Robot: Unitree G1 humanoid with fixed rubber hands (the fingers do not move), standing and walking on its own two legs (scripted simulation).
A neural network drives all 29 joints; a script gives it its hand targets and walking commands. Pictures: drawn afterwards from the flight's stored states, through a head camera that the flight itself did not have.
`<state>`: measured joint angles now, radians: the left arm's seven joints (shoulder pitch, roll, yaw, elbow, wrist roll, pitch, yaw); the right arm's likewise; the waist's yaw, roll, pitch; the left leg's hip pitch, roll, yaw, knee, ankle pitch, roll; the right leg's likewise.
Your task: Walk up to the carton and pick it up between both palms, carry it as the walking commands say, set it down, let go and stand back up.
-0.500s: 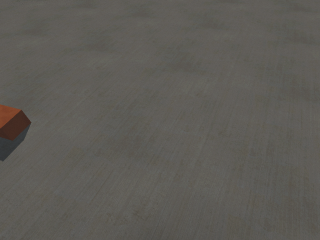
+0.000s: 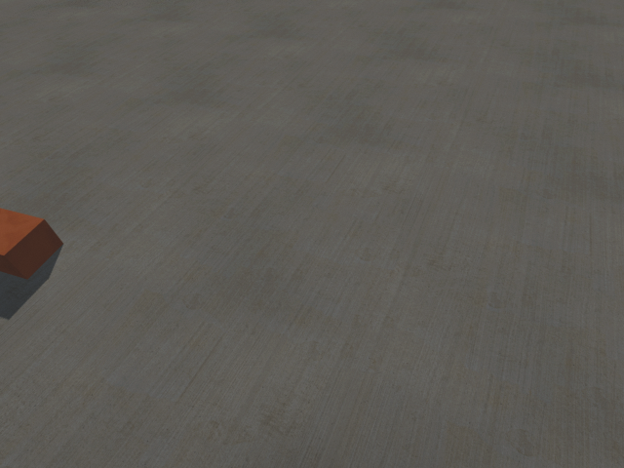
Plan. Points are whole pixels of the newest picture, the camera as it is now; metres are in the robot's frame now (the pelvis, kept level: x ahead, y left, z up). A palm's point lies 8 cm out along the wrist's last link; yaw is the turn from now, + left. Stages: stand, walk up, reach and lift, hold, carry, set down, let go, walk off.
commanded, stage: stand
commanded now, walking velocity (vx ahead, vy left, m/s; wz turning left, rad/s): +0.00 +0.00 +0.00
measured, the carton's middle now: (11, 242) +1.14 +1.33 -0.70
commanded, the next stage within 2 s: walk up in 0.20 s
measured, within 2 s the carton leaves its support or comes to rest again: neither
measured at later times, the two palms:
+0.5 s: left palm out of the picture +0.08 +0.31 -0.13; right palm out of the picture +0.11 -0.29 -0.12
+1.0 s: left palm out of the picture +0.01 +0.31 -0.12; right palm (490, 467) +0.18 -0.21 -0.14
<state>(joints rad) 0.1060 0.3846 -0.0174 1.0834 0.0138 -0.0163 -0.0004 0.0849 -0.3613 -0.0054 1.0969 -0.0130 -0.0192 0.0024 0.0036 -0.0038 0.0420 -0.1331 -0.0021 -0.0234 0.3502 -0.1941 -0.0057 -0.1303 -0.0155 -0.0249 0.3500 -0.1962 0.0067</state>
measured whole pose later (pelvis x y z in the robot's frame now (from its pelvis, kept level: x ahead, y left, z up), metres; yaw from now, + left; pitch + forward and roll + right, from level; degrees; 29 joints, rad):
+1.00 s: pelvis +0.03 +0.01 -0.01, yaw +20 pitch +1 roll +2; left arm 0.18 0.29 0.06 0.91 0.02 0.00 0.03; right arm 0.20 -0.26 -0.05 0.94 -0.04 0.07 0.05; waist 0.01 -0.01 0.02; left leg -0.44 -0.05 -0.08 0.83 -0.38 -0.01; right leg -0.22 -0.08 -0.11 0.51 -0.32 0.02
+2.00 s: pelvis +0.40 +0.35 -0.03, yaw +43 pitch +3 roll +1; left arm 0.06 0.20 0.04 0.89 0.03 -0.07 0.00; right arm 0.51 -0.19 -0.03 1.15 -0.01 -0.05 0.01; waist -0.12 0.01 0.04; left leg -0.09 -0.04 -0.07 0.73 -0.47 0.03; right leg -0.47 -0.10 -0.16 0.57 -0.14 0.01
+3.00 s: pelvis +0.74 +0.80 -0.03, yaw +47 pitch +2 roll +0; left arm 0.04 0.16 0.03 0.96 0.02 -0.04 -0.02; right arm 0.51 -0.14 -0.03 1.21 -0.02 -0.07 -0.01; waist -0.10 0.02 0.05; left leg 0.11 0.05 0.14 0.40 -0.48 -0.03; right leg -0.49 -0.08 -0.16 0.56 -0.10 0.00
